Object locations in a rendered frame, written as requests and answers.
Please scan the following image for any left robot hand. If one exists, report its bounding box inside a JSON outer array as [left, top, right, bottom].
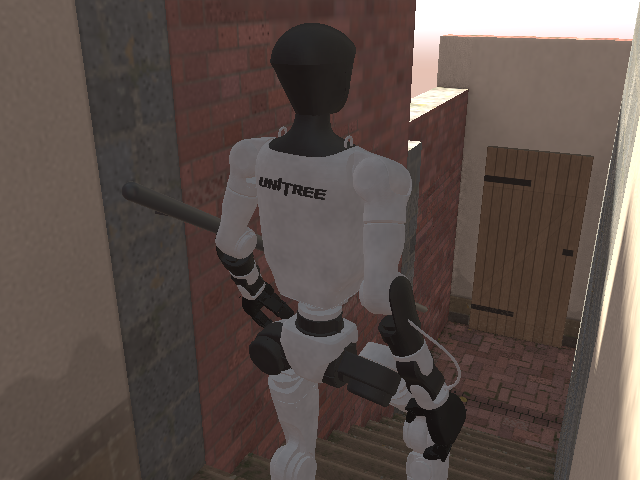
[[239, 281, 294, 328]]

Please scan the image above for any right robot shin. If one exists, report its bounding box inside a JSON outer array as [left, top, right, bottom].
[[406, 431, 450, 480]]

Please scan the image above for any robot left upper arm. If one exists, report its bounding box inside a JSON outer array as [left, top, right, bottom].
[[215, 137, 276, 259]]

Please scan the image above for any robot right upper arm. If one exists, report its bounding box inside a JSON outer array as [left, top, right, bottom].
[[352, 150, 412, 315]]

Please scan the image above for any robot right forearm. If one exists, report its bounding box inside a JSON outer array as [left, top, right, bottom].
[[378, 276, 449, 410]]

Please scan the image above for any robot left forearm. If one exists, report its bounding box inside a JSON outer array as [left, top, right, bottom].
[[215, 231, 266, 300]]

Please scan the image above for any humanoid robot torso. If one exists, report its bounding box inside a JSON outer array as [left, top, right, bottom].
[[255, 126, 369, 388]]

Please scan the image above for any right robot hand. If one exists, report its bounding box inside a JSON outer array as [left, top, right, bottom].
[[405, 391, 467, 462]]

